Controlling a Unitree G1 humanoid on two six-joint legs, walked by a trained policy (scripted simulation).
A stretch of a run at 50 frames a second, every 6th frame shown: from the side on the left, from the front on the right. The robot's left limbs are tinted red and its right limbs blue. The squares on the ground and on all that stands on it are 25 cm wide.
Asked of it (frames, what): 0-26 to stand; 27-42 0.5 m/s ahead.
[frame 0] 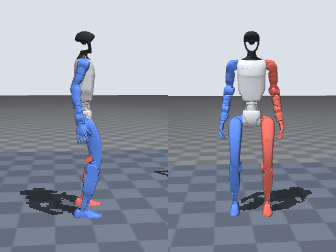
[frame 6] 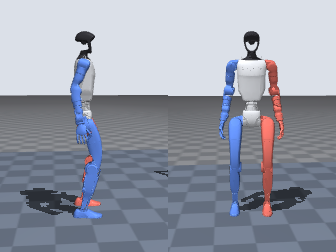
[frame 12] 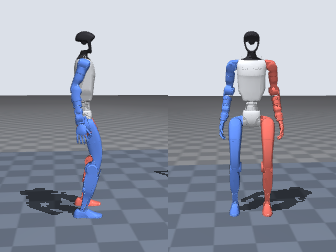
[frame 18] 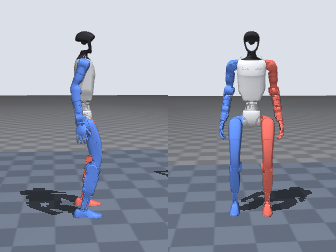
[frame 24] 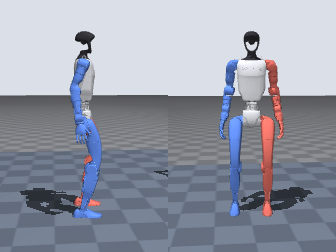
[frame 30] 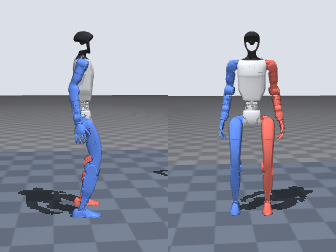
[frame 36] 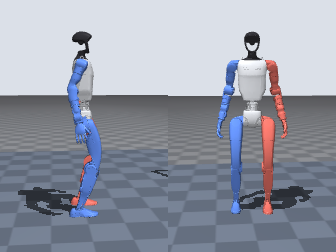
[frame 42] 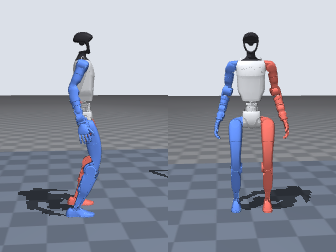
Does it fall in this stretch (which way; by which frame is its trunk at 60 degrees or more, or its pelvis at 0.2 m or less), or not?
no
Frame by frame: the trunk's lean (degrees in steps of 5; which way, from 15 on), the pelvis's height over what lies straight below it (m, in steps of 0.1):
0: 0, 0.8
6: 0, 0.8
12: 0, 0.8
18: 0, 0.8
24: 0, 0.8
30: 0, 0.8
36: 0, 0.8
42: 0, 0.8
